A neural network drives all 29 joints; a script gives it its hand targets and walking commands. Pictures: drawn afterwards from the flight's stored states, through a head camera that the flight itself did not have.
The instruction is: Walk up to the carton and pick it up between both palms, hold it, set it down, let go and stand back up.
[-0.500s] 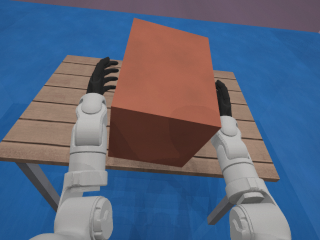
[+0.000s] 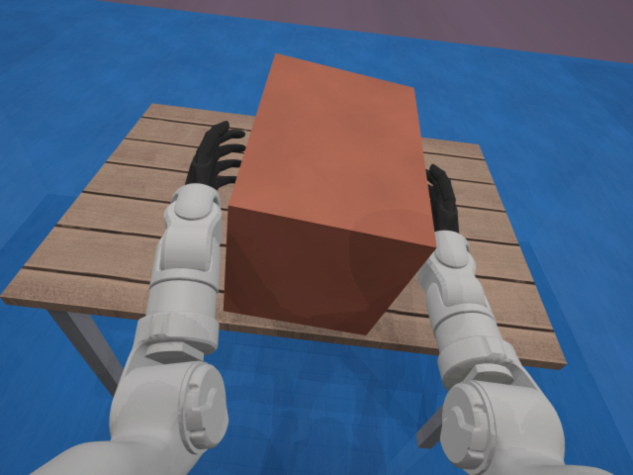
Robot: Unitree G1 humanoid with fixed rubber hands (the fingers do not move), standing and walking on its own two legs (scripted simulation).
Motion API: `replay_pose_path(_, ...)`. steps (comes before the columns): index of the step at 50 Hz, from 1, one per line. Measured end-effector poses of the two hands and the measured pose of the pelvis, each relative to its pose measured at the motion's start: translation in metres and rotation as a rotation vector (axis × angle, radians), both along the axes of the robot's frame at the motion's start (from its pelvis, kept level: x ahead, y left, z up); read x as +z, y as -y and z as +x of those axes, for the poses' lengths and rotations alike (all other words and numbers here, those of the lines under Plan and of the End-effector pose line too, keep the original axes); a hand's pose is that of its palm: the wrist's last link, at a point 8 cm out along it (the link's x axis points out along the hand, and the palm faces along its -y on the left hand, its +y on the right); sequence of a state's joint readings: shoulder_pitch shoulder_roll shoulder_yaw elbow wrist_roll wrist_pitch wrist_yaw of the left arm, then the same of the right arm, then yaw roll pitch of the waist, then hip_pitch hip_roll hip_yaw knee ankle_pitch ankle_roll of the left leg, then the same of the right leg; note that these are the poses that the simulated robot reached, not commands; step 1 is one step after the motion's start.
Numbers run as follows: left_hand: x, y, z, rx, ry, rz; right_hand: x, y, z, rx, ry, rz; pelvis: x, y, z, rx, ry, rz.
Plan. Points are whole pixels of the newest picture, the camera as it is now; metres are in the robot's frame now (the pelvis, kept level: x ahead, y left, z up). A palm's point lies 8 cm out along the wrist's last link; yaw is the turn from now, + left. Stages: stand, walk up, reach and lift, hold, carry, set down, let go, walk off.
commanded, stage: set down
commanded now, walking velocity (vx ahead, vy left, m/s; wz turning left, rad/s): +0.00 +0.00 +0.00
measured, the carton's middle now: (321, 196) +0.47 +0.02 +0.10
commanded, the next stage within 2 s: none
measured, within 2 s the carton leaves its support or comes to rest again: rests again in 1.88 s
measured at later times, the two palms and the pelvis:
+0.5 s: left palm (213, 194) +0.41 +0.17 +0.13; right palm (435, 227) +0.41 -0.14 +0.11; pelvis +0.01 +0.00 +0.00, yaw -1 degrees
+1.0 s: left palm (217, 207) +0.42 +0.17 +0.10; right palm (430, 230) +0.42 -0.14 +0.09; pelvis +0.01 +0.00 +0.00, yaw -2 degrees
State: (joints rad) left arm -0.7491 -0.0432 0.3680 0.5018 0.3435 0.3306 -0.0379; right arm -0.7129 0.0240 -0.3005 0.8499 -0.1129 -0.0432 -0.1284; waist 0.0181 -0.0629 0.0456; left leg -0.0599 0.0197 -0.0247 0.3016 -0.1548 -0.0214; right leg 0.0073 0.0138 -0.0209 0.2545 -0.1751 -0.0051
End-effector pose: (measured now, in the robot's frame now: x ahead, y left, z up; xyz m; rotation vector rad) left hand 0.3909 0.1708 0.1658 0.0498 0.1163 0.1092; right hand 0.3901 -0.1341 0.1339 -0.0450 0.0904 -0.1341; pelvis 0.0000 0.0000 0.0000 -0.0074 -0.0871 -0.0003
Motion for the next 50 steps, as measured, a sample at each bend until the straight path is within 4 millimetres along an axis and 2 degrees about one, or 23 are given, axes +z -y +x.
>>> replay_pose_path(11, -0.010, 0.004, 0.011, -0.003, -0.020, -0.017, -0.006, 0.005, 0.009, -0.006, -0.017, 0.000, 0.001, 0.001, 0.002, -0.018, -0.036, 0.003)
replay_pose_path(30, -0.039, 0.003, 0.024, 0.015, -0.067, -0.041, -0.025, 0.005, 0.025, 0.007, -0.058, 0.001, 0.001, 0.003, 0.010, -0.028, -0.104, 0.004)
replay_pose_path(50, -0.063, 0.004, 0.028, 0.040, -0.115, -0.058, -0.041, 0.006, 0.035, 0.029, -0.100, -0.003, 0.001, 0.002, 0.012, -0.043, -0.172, 0.007)
